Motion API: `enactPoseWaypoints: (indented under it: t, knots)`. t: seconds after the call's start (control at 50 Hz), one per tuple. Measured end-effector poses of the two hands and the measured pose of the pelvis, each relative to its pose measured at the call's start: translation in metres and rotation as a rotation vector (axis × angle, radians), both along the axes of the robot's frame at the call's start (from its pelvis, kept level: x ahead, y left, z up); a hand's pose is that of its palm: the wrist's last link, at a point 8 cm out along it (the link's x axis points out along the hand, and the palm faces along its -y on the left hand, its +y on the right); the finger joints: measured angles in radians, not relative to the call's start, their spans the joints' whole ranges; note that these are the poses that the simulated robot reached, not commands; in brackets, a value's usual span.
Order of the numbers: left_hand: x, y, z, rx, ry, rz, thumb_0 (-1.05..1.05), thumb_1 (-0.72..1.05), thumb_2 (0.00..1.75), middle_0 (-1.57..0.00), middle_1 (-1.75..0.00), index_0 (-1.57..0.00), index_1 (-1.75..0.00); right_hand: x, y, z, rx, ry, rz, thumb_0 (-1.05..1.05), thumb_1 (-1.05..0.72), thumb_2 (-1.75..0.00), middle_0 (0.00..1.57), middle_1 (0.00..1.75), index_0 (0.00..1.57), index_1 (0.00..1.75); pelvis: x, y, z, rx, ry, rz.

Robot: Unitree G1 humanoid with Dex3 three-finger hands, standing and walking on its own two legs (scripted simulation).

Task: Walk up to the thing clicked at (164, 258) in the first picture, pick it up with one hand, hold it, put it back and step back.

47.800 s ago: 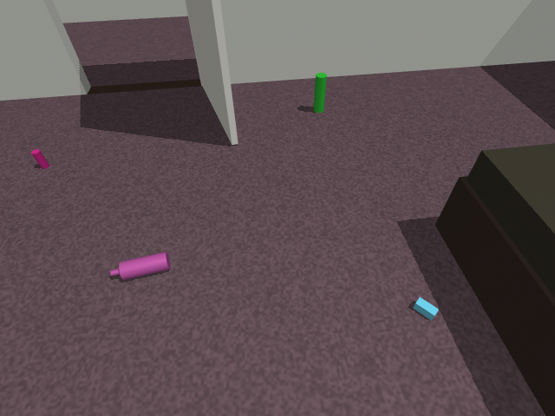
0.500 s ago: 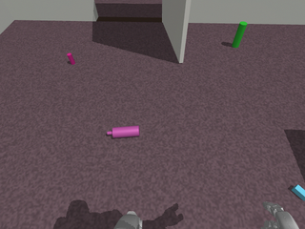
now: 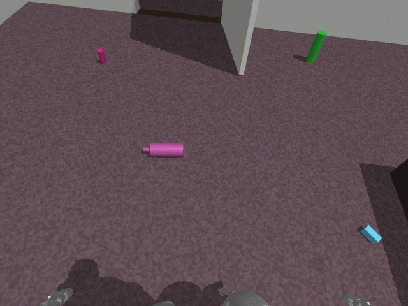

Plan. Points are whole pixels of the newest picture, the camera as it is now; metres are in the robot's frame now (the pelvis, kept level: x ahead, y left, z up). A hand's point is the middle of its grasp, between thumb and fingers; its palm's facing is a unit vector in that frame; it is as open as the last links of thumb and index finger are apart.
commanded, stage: step back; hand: left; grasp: from above
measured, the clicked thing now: (163, 149) +0.98 +0.22 -0.73
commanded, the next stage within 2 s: stand in 1.34 s
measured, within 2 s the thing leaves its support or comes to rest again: neither
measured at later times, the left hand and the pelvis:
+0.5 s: hand out of the picture -0.08 +0.26 -0.14, palm faces +0.05 -0.90 -0.43, open 7.4 cm; pelvis -0.14 -0.03 -0.01, yaw +2 degrees
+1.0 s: hand out of the picture -0.07 +0.25 -0.16, palm faces +0.08 -0.93 -0.36, open 7.4 cm; pelvis -0.11 -0.02 -0.01, yaw +4 degrees
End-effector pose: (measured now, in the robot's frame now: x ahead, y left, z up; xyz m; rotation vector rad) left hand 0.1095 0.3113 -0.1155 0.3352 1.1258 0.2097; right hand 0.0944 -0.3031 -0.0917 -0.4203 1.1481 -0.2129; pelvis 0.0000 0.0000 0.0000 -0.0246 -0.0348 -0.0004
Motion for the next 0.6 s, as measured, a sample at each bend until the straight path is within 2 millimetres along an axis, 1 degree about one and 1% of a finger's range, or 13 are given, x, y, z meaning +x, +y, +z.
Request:
enactPoseWaypoints:
  t: [0.08, 0.16, 0.2, 0.24, 0.3, 0.38, 0.44, 0.5, 0.54, 0.6]
  knots:
    - [-0.042, -0.008, -0.004, 0.012, 0.056, -0.020, 0.01, 0.91, 0.90, -0.21, -0.30, -0.20, -0.30, -0.012, -0.014, 0.001, -0.002, -0.068, 0.008, 0.01, -0.90, -0.90, 0.20, 0.30, 0.21, 0.30, -0.032, -0.010, -0.004, 0.003, 0.004, -0.030]
    - [-0.088, -0.021, -0.007, 0.038, 0.083, -0.028, 0.01, 0.91, 0.90, -0.21, -0.30, -0.20, -0.30, -0.034, -0.036, -0.012, 0.014, -0.109, 0.000, 0.01, -0.90, -0.90, 0.20, 0.30, 0.21, 0.30, -0.066, -0.025, -0.015, 0.007, 0.002, -0.062]
    - [-0.114, -0.029, -0.003, 0.042, 0.099, -0.021, 0.01, 0.91, 0.90, -0.21, -0.30, -0.20, -0.30, -0.050, -0.044, -0.017, 0.022, -0.109, -0.022, 0.01, -0.90, -0.90, 0.20, 0.30, 0.21, 0.30, -0.080, -0.030, -0.014, -0.005, -0.012, -0.050]
    - [-0.138, -0.033, 0.004, 0.045, 0.108, -0.004, 0.01, 0.91, 0.90, -0.21, -0.30, -0.20, -0.30, -0.070, -0.046, -0.018, 0.033, -0.088, -0.039, 0.01, -0.91, -0.90, 0.20, 0.30, 0.21, 0.30, -0.090, -0.033, -0.010, 0.027, -0.014, -0.056]
    - [-0.165, -0.035, 0.013, 0.059, 0.112, 0.017, 0.01, 0.90, 0.90, -0.21, -0.30, -0.20, -0.30, -0.099, -0.048, -0.021, 0.048, -0.053, -0.044, 0.01, -0.91, -0.90, 0.20, 0.30, 0.20, 0.30, -0.104, -0.035, -0.005, 0.044, -0.016, -0.040]
    - [-0.182, -0.030, 0.019, 0.074, 0.069, 0.034, 0.01, 0.90, 0.90, -0.21, -0.30, -0.20, -0.30, -0.137, -0.048, -0.028, 0.058, 0.025, -0.028, 0.01, -0.91, -0.90, 0.20, 0.30, 0.20, 0.30, -0.120, -0.036, -0.005, 0.040, -0.012, -0.003]
    - [-0.189, -0.021, 0.018, 0.074, 0.028, 0.053, 0.01, 0.90, 0.90, -0.21, -0.30, -0.20, -0.30, -0.159, -0.044, -0.032, 0.057, 0.085, -0.012, 0.01, -0.91, -0.90, 0.20, 0.30, 0.20, 0.30, -0.129, -0.033, -0.007, 0.032, -0.009, 0.033]
    - [-0.198, -0.013, 0.013, 0.066, 0.026, 0.067, 0.01, 0.90, 0.90, -0.21, -0.30, -0.20, -0.30, -0.174, -0.035, -0.031, 0.061, 0.101, -0.017, 0.01, -0.91, -0.90, 0.20, 0.30, 0.20, 0.30, -0.136, -0.029, -0.007, 0.060, -0.024, 0.040]
    - [-0.202, -0.013, 0.011, 0.050, 0.043, 0.076, 0.01, 0.90, 0.90, -0.21, -0.30, -0.20, -0.30, -0.181, -0.030, -0.027, 0.071, 0.087, -0.022, 0.01, -0.91, -0.90, 0.20, 0.30, 0.20, 0.30, -0.137, -0.028, -0.005, 0.053, -0.019, 0.039]
    - [-0.203, -0.016, 0.011, 0.033, 0.056, 0.074, 0.01, 0.91, 0.90, -0.21, -0.30, -0.20, -0.30, -0.185, -0.028, -0.021, 0.078, 0.066, -0.024, 0.01, -0.91, -0.90, 0.20, 0.30, 0.21, 0.30, -0.138, -0.031, 0.000, 0.043, -0.018, 0.035]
